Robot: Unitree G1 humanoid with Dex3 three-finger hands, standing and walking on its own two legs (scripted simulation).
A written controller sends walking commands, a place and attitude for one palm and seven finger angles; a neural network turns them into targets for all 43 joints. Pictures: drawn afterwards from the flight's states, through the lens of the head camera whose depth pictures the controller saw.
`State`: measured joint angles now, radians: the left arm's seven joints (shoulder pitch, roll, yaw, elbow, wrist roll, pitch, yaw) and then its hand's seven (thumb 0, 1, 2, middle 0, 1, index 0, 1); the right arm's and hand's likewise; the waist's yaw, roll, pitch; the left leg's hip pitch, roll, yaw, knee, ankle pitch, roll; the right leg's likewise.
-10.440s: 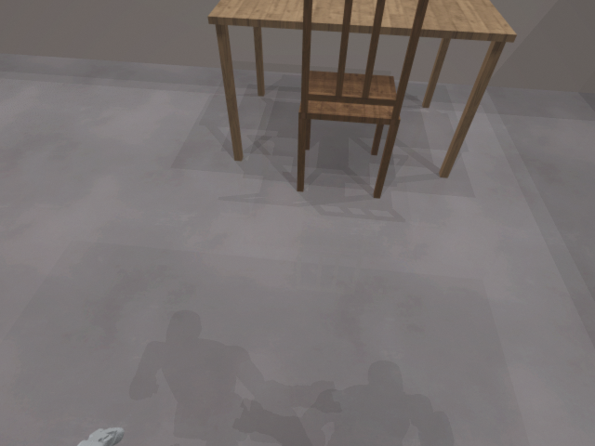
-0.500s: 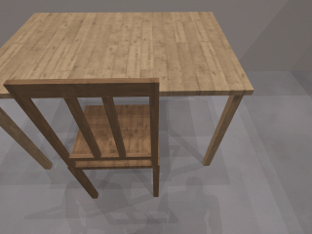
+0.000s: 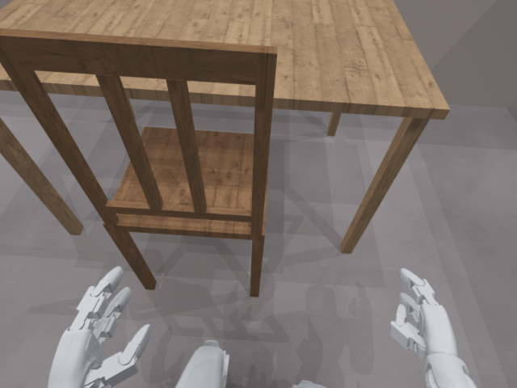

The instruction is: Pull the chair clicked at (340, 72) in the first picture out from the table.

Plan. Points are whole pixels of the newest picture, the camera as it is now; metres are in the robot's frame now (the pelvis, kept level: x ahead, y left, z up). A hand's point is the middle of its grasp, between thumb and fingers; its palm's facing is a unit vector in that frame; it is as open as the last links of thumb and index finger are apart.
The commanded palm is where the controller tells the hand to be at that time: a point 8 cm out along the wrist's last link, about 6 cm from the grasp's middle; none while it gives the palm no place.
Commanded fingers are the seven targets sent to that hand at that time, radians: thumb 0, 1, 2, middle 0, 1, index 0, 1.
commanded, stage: raise the hand toward the chair's back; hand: left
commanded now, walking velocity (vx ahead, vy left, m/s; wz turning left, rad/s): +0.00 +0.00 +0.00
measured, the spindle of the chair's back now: (137, 154) +0.50 +0.29 +0.03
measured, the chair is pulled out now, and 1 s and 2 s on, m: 0.00 0.00 0.00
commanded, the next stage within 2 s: aim the fingers beside a spindle in 1.60 s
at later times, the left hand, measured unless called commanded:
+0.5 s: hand (114, 300) +0.21 +0.22 +0.06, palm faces +0.09 -0.99 -0.09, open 14.3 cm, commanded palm +0.19 +0.27 +0.05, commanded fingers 0.00 -0.29 0.39 -0.08 -0.11 -0.08 -0.11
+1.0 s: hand (100, 287) +0.23 +0.24 +0.05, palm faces +0.03 -1.00 -0.04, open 16.9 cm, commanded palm +0.21 +0.30 +0.06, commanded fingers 0.00 -0.50 0.30 -0.06 -0.08 -0.06 -0.08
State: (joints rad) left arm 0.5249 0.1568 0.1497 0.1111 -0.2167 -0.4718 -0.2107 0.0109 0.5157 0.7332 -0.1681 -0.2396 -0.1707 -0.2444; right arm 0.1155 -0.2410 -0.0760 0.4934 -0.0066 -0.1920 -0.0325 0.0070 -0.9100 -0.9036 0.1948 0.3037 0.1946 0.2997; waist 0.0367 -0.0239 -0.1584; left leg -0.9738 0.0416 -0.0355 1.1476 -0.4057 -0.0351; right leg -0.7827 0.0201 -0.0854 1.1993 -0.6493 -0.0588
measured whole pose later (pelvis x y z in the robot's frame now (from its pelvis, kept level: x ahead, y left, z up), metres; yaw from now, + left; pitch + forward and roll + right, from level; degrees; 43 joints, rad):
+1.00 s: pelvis -0.01 +0.05 +0.01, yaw -1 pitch +14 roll -4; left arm 0.33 0.24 0.17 0.03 -0.25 -0.35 -0.21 -0.01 -0.49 0.31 -0.06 -0.08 -0.07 -0.09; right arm 0.20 -0.20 0.04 0.52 0.01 -0.18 -0.05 0.01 -0.90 -0.90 0.20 0.30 0.20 0.30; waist 0.00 0.04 -0.13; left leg -0.97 0.03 -0.03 1.12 -0.38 0.03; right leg -0.75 0.01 -0.08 1.09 -0.58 0.01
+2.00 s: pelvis +0.00 +0.03 +0.01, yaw -1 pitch +15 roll -3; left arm 0.21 0.23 0.19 0.16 -0.26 -0.40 -0.22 -0.01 -0.50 0.30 -0.06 -0.08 -0.07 -0.08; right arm 0.22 -0.24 0.01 0.58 0.01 -0.18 -0.05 0.01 -0.91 -0.90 0.20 0.30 0.20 0.30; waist -0.02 0.04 -0.14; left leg -1.00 0.05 -0.03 1.13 -0.40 0.00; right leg -0.79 0.03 -0.08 1.13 -0.61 -0.02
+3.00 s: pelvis +0.00 +0.03 -0.02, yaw -2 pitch +21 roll -2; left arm -0.13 0.18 0.12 0.41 -0.14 -0.45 -0.02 -0.01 -0.50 0.30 -0.06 -0.08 -0.07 -0.08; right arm 0.22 -0.23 0.00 0.58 -0.02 -0.03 0.00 0.01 -0.91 -0.90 0.20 0.30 0.20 0.30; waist -0.05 0.04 -0.17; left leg -1.17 0.06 -0.01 1.24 -0.43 0.00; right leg -0.98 0.03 -0.05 1.27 -0.65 -0.02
